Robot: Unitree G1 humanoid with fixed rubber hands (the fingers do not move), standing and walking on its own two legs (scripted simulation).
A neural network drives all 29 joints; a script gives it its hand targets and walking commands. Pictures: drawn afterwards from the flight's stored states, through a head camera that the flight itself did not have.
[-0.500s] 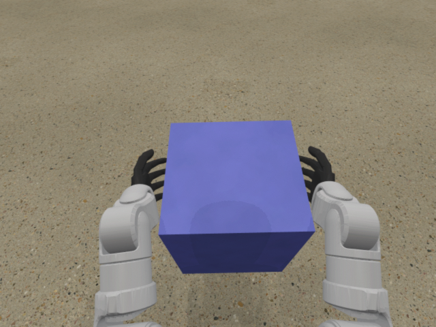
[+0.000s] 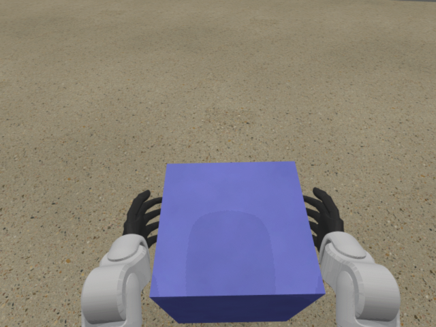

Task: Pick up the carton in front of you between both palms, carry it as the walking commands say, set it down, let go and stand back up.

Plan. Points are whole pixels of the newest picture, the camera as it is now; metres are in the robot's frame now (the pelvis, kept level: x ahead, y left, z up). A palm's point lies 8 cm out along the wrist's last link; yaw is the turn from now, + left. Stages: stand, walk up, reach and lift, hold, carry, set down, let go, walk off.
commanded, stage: carry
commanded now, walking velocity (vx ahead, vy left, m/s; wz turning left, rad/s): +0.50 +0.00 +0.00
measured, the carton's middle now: (231, 249) +0.26 +0.00 +0.04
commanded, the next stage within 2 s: none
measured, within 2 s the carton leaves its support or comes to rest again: neither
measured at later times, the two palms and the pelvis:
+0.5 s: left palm (176, 126) +0.54 +0.13 +0.10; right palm (301, 126) +0.55 -0.17 +0.09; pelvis +0.32 -0.02 -0.01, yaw +1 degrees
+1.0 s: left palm (179, 66) +0.86 +0.16 +0.10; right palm (272, 62) +0.86 -0.14 +0.11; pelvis +0.64 +0.00 -0.01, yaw +0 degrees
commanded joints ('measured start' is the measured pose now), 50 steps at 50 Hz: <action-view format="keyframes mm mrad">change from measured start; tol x32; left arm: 1 -369 -676 -619 -147 -245 46 -103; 50 -305 -586 -620 -164 -230 69 -81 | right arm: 1 -322 703 587 -79 213 32 88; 50 -245 605 581 -123 213 69 81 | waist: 1 -39 203 -348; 23 -9 178 -43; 26 22 -290 -286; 50 -42 103 -158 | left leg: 1 745 355 -566 -66 -82 183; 21 481 228 -89 -229 158 56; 24 387 159 19 159 397 -7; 28 -220 44 -198 905 -384 -34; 46 -90 68 -11 77 4 -29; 50 504 176 -225 -65 -234 30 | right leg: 1 -499 -9 -47 664 409 38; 3 -750 -16 94 921 -31 0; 20 -608 -63 -74 128 443 19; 24 -160 36 -174 49 318 -10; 27 224 -396 611 -173 318 -192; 37 -44 -264 96 -281 304 -113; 46 21 -241 -19 -204 515 -80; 50 -297 -96 -142 432 500 25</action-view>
